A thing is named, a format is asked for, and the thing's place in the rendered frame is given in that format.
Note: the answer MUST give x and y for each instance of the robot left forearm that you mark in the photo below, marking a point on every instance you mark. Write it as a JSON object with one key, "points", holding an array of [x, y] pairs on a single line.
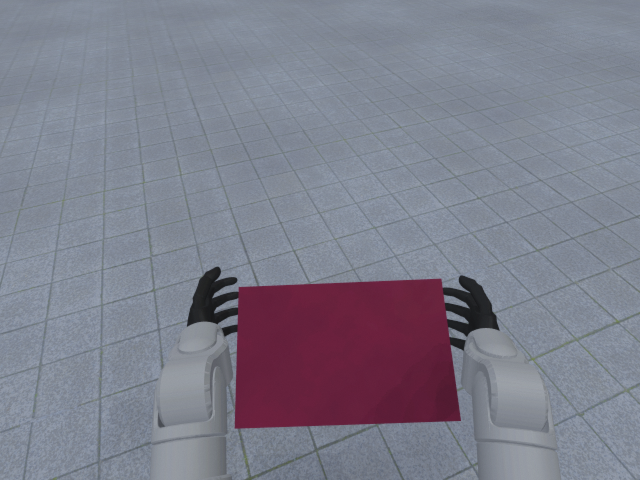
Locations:
{"points": [[189, 420]]}

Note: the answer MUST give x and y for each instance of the left robot hand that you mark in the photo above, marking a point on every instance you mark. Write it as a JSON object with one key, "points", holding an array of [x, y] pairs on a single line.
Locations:
{"points": [[204, 305]]}

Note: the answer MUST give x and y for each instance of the carton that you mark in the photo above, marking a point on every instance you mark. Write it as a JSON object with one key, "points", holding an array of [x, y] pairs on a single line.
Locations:
{"points": [[344, 354]]}

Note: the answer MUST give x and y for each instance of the robot right forearm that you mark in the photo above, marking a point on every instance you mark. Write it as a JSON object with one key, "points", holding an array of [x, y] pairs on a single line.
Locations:
{"points": [[512, 415]]}

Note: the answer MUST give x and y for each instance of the right robot hand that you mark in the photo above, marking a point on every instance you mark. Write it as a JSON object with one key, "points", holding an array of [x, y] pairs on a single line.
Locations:
{"points": [[479, 314]]}

